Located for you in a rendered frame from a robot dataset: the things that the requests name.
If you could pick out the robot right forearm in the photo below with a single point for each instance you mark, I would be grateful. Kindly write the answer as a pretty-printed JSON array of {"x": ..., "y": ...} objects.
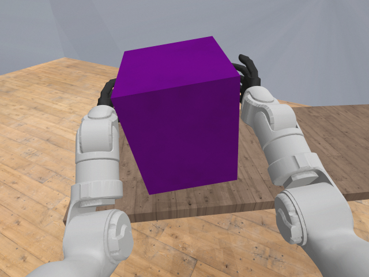
[{"x": 291, "y": 163}]

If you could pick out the carton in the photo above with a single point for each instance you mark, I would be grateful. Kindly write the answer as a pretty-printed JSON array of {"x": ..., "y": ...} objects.
[{"x": 178, "y": 105}]

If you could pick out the table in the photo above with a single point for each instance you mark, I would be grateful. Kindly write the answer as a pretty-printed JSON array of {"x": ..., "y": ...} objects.
[{"x": 339, "y": 135}]

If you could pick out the robot left forearm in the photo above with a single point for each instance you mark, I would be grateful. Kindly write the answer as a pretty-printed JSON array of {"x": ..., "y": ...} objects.
[{"x": 97, "y": 163}]

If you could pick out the right robot upper arm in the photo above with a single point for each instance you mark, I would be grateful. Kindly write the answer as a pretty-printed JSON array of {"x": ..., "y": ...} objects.
[{"x": 317, "y": 218}]

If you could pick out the left robot hand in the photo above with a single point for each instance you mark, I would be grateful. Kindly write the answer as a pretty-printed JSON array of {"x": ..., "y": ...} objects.
[{"x": 105, "y": 95}]

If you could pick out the left robot upper arm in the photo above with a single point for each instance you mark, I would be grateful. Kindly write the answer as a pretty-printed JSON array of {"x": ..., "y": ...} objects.
[{"x": 94, "y": 244}]

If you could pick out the right robot hand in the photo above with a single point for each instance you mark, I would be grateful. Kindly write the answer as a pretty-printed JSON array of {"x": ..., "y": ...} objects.
[{"x": 250, "y": 73}]

